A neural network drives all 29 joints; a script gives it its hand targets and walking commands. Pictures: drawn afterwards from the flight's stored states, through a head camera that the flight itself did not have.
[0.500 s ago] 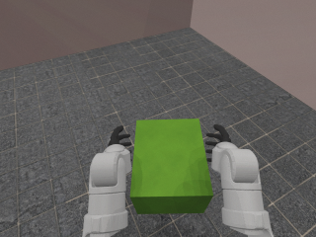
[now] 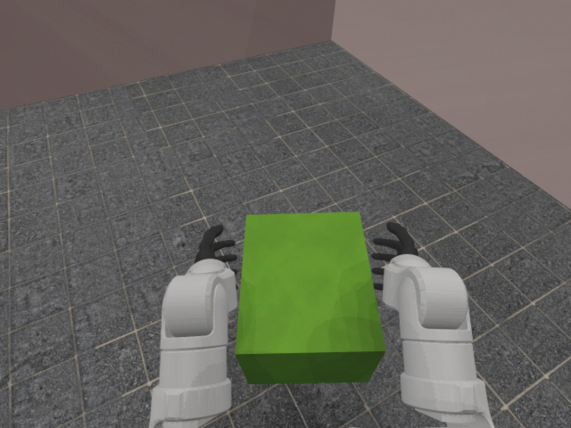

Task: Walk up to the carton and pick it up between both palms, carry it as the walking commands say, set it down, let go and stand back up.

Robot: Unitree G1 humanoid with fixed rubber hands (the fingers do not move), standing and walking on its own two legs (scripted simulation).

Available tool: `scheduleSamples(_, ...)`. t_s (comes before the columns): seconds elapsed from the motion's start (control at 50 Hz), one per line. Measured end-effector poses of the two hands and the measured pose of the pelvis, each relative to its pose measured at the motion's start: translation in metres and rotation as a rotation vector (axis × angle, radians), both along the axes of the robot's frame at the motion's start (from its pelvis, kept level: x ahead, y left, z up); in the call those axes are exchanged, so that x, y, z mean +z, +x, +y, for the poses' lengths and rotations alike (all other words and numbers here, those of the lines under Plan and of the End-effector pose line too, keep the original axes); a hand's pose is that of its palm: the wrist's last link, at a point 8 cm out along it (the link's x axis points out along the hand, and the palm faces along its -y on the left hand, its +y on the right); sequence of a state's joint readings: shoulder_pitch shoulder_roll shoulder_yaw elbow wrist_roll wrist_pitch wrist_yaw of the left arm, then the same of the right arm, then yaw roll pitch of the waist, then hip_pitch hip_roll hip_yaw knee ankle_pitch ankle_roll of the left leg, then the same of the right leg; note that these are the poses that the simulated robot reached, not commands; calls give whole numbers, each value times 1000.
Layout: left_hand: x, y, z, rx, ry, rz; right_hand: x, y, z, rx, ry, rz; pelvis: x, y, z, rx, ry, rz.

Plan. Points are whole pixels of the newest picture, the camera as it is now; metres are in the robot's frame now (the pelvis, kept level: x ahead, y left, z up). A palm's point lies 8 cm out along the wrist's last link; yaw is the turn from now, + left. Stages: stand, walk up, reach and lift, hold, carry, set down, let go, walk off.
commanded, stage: carry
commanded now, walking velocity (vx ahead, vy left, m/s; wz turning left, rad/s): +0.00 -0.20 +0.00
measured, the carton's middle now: (305, 296) +0.33 +0.00 -0.02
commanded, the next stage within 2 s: none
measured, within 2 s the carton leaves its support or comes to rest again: neither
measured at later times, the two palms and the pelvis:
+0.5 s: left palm (302, 319) +0.24 +0.02 +0.08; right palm (519, 320) +0.24 -0.24 +0.09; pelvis -0.06 -0.11 +0.00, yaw +0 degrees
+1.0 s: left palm (426, 361) +0.19 -0.11 +0.10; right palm out of the picture +0.18 -0.36 +0.10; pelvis -0.12 -0.23 +0.00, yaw +1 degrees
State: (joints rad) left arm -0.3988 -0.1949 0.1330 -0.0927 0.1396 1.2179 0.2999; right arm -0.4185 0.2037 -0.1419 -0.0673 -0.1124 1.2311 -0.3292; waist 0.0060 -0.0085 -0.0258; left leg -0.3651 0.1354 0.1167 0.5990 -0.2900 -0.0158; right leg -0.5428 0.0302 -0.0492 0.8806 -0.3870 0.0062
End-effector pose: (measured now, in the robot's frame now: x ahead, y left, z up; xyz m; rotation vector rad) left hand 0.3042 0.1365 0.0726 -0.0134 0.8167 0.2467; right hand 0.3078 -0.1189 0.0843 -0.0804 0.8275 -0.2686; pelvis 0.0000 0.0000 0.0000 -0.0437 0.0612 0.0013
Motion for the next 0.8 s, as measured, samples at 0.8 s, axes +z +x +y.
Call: scheduleSamples(0.8, 14, -95, -220, -16, 75, 3, -10, -104, -216, 12, 85, 0, -2, -99, -206, 16, 42, 3)
